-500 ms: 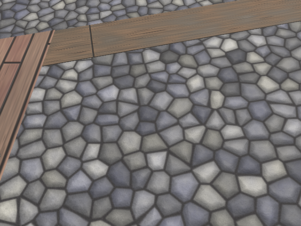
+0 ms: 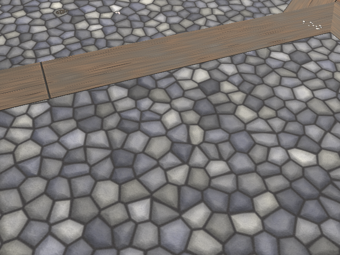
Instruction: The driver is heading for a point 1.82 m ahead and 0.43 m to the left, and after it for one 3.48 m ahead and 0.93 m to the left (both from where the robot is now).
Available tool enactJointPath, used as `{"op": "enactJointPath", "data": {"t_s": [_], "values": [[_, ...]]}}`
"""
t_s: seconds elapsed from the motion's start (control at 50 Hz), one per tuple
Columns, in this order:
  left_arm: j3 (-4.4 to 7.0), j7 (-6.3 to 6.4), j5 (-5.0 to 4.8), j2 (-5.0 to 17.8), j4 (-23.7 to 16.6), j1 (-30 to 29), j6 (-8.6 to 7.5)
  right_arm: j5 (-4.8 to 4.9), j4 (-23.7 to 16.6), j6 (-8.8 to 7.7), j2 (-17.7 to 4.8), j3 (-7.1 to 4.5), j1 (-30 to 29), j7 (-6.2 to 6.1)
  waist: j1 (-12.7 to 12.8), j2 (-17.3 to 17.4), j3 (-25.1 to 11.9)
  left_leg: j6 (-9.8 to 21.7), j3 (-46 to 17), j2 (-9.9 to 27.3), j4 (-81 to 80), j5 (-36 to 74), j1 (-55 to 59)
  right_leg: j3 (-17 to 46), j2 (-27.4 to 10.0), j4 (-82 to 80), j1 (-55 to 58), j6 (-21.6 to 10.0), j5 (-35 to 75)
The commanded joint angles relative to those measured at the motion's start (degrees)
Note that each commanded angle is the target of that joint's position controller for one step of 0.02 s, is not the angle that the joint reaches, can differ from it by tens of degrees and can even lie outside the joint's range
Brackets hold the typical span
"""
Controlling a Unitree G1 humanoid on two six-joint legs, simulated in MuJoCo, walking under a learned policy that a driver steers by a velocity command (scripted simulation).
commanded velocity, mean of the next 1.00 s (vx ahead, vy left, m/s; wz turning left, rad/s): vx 0.00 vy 0.00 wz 0.40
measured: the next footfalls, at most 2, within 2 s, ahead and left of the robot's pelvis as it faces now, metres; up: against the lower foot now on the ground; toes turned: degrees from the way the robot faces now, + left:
right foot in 0.06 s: +0.02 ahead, -0.14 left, +0.00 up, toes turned +6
left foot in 0.38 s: +0.01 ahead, +0.13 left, +0.00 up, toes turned +15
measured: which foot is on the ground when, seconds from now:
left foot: down 0.00-0.08, up 0.10-0.36, down 0.38-1.00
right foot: up 0.00-0.04, down 0.06-0.38, up 0.40-0.90, down 0.92-1.00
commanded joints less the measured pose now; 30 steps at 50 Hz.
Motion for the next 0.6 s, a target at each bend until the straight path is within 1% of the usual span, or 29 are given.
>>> {"op": "enactJointPath", "data": {"t_s": [0.02,0.04,0.06,0.08,0.1,0.12,0.14,0.16,0.18,0.2,0.24,0.26,0.28,0.32,0.34,0.36,0.38,0.4,0.42,0.44,0.46,0.48,0.5,0.52,0.54,0.56,0.6], "values": [[1.6,0.54,-0.9,4.79,-3.31,-0.07,-1.35,1.31,-3.94,0.02,-12.77,-3.35,-1.2,-0.4,1.27,13.35,-3.68,10.07,-15.43,9.8,-5.23,21.64,8.36,-3.77,2.15,-16.35,2.36,-1.11,8.33],[1.92,0.73,-0.71,5.67,-2.83,0.94,-1.5,1.77,-4.04,-0.05,-12.64,-3.42,-0.83,-0.59,1.47,12.73,-4.44,8.97,-16.47,9.44,-4.76,21.69,6.88,-2.81,1.47,-19.12,6.11,-2.48,11.78],[2.28,1.06,-0.23,7.04,-2.86,2.37,-1.58,1.61,-4.4,-0.39,-11.74,-3.18,-1.0,-0.65,1.9,10.51,-6.45,7.1,-16.09,8.81,-3.43,19.59,2.93,-1.43,-1.58,-18.0,11.95,-3.99,16.16],[2.92,1.51,0.66,9.61,-3.02,4.33,-1.38,0.84,-5.47,-1.02,-9.52,-2.57,-1.48,-0.4,1.82,3.82,-9.11,4.6,-12.63,5.81,1.46,13.78,-2.53,2.11,-7.87,-14.79,17.82,-6.72,27.47],[3.72,1.19,1.16,11.44,-1.42,3.98,-0.98,1.5,-6.01,-1.47,-7.76,-2.33,-2.16,-0.23,0.95,-9.07,-7.45,1.44,-2.81,-0.6,5.96,1.95,-9.08,6.04,-11.52,-15.42,16.24,-11.45,28.57],[3.41,0.95,1.5,9.73,-2.38,3.19,-1.0,1.09,-5.98,-1.61,-9.16,-2.57,-2.92,-0.14,2.6,-11.92,-6.06,-0.5,0.03,-1.71,11.42,-7.96,-12.26,11.23,-16.78,-18.65,15.63,-15.47,30.76],[2.96,1.23,1.66,8.22,-2.96,2.0,-1.28,0.97,-6.36,-1.37,-10.45,-3.34,-4.04,0.02,3.36,-12.67,-5.28,-1.45,1.48,-1.13,20.68,-17.46,-15.36,14.07,-20.77,-19.69,15.6,-18.31,34.52],[2.53,1.52,1.59,7.58,-3.46,1.59,-1.75,1.08,-6.05,-0.61,-10.91,-4.02,-3.88,-0.04,3.39,-10.01,-4.37,-2.54,0.99,-0.48,29.88,-21.86,-17.35,14.1,-22.24,-19.74,14.97,-19.89,39.57],[2.56,1.61,0.79,7.77,-3.35,-0.16,-2.27,1.09,-6.02,0.25,-10.34,-4.24,-2.64,-0.06,2.1,-7.26,-3.19,-3.26,-0.13,0.86,33.15,-20.86,-19.08,12.05,-22.12,-19.15,14.63,-19.39,41.05],[2.65,1.67,0.2,7.91,-3.16,-1.75,-2.61,1.11,-5.96,0.93,-8.82,-3.87,-2.14,-0.05,1.26,-6.01,-2.41,-3.71,-0.23,1.96,31.9,-18.44,-19.39,8.85,-20.5,-18.68,14.39,-17.79,41.0],[3.07,1.58,-0.02,8.81,-2.65,-2.86,-2.41,1.03,-6.73,1.5,-6.91,-3.08,-2.85,0.33,1.71,-6.86,-2.33,-4.46,2.78,2.24,27.48,-14.02,-16.23,3.43,-17.6,-18.38,12.66,-16.24,40.79],[3.24,1.55,-0.02,9.12,-2.52,-3.28,-2.07,1.11,-7.43,1.55,-6.47,-2.77,-3.35,0.77,2.03,-7.99,-2.95,-4.4,4.28,2.27,24.1,-12.37,-13.24,1.15,-16.63,-18.08,11.56,-15.8,40.23],[3.43,1.55,-0.07,9.51,-2.31,-2.99,-1.8,1.26,-8.32,1.57,-6.62,-2.68,-4.16,1.22,2.66,-9.1,-3.74,-4.08,5.33,2.18,20.59,-11.04,-10.78,0.0,-16.52,-17.79,11.3,-15.57,39.58],[3.68,1.44,-0.62,10.35,-1.67,-1.98,-1.53,1.45,-9.36,1.79,-8.08,-3.19,-3.75,1.97,2.9,-9.66,-4.95,-2.95,7.08,1.35,13.92,-8.42,-7.01,-0.56,-17.37,-16.1,11.86,-14.97,36.92],[3.69,1.37,-1.18,10.6,-1.52,-2.34,-1.55,1.35,-9.23,1.93,-8.41,-3.51,-2.11,2.19,1.84,-9.0,-5.29,-1.93,8.38,0.51,8.8,-4.53,-3.89,-1.42,-17.36,-14.22,11.0,-14.0,34.58],[3.53,1.29,-1.71,10.22,-1.25,-2.39,-1.71,1.08,-8.55,2.04,-8.68,-3.91,0.43,2.11,0.57,-7.89,-5.72,-0.55,9.51,-1.05,2.81,0.45,0.96,-2.97,-16.47,-11.12,8.85,-12.22,30.65],[3.11,0.95,-1.39,8.51,0.14,0.98,-2.04,0.71,-8.31,1.99,-10.29,-4.67,2.54,1.48,0.29,-3.18,-6.08,1.29,6.52,-1.24,-2.65,7.91,7.77,-6.35,-13.97,-4.67,4.09,-8.69,22.78],[2.03,0.68,1.33,5.06,-0.92,2.25,-2.15,0.63,-9.62,1.72,-17.47,-6.33,4.14,0.42,1.53,13.43,-6.43,6.63,-13.53,12.34,-6.15,28.33,17.34,-12.25,-7.57,12.79,-10.42,-2.42,-0.3],[1.47,1.24,1.63,4.56,-4.11,-3.83,-2.33,-1.64,-10.88,0.52,-19.91,-6.13,4.87,1.01,-1.1,19.47,-8.68,19.47,-30.07,23.42,-8.35,35.59,14.47,-4.6,-0.46,25.31,-19.27,-0.68,-17.98],[2.23,1.51,0.59,7.55,-3.92,-5.46,-2.23,-2.12,-11.02,-0.67,-17.29,-5.37,4.64,1.45,-2.44,11.76,-9.07,20.59,-27.34,21.98,-9.49,29.51,13.78,-0.15,-1.91,31.57,-20.2,-0.99,-16.19],[2.52,1.65,0.08,8.32,-3.28,-5.22,-2.02,-1.53,-10.67,-1.32,-15.58,-4.73,2.34,1.28,-0.72,9.28,-6.63,17.4,-22.19,18.72,-9.16,23.89,11.52,0.27,-2.89,31.78,-20.45,-1.8,-11.13],[2.84,2.09,0.4,8.54,-1.87,-4.1,-1.83,-0.44,-10.8,-1.22,-14.44,-4.5,-0.19,0.78,0.53,5.86,-5.48,14.11,-19.01,15.48,-9.14,17.51,10.35,0.47,-3.85,29.45,-20.3,-1.88,-6.19],[3.09,2.38,0.7,8.98,-1.62,-3.86,-1.6,0.37,-11.09,-0.9,-13.48,-4.02,-2.21,0.28,1.32,6.45,-4.62,12.53,-17.4,13.8,-9.34,16.05,8.65,0.68,-4.19,27.3,-19.38,-1.62,-2.53],[3.08,2.2,0.65,8.53,-1.2,-3.16,-1.56,0.37,-11.37,-0.51,-13.1,-3.65,-2.91,-0.15,1.99,7.44,-4.87,12.05,-15.99,12.08,-9.75,16.53,6.57,0.06,-3.27,27.71,-16.89,-1.2,0.14],[2.94,1.95,0.49,7.83,-0.79,-2.23,-1.62,0.06,-11.59,-0.29,-12.82,-3.49,-2.98,-0.49,2.32,7.9,-5.6,12.04,-15.39,11.33,-9.98,16.29,6.23,-0.18,-2.51,27.47,-15.8,-0.85,2.1],[2.77,1.78,0.34,7.22,-0.5,-1.82,-1.69,-0.06,-11.75,-0.19,-12.58,-3.42,-2.8,-0.78,2.29,7.85,-6.18,12.18,-15.09,10.84,-10.08,15.59,6.62,-0.23,-2.05,26.13,-15.47,-0.54,3.36],[2.41,1.74,0.29,6.44,-0.51,-2.74,-1.8,0.1,-11.75,-0.05,-12.55,-3.44,-1.99,-1.21,1.7,7.66,-5.94,12.21,-15.96,10.23,-10.27,12.39,7.77,0.13,-1.54,20.87,-15.99,0.03,4.65]]}}
Keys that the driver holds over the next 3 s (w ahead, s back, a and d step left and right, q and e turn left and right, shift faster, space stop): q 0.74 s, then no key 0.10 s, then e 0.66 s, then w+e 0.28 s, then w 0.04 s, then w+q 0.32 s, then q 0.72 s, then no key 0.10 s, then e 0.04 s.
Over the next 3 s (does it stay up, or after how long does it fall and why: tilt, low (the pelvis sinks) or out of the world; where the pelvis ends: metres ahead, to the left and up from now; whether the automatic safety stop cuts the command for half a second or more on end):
stays up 0.44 0.03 -0.01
